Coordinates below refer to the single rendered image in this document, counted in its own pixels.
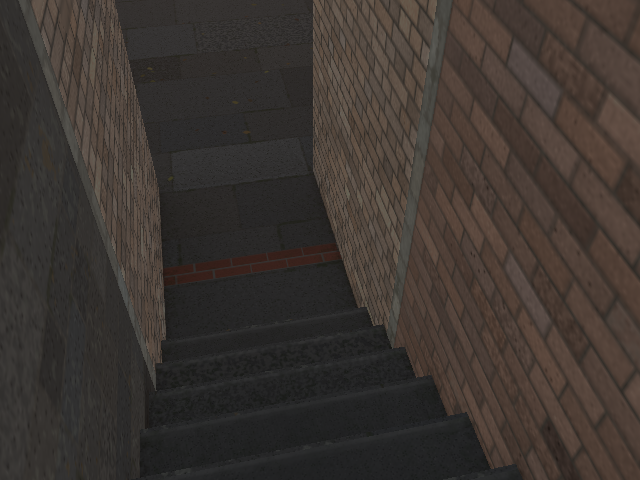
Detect stairs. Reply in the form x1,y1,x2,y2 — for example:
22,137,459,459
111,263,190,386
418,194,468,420
140,309,523,480

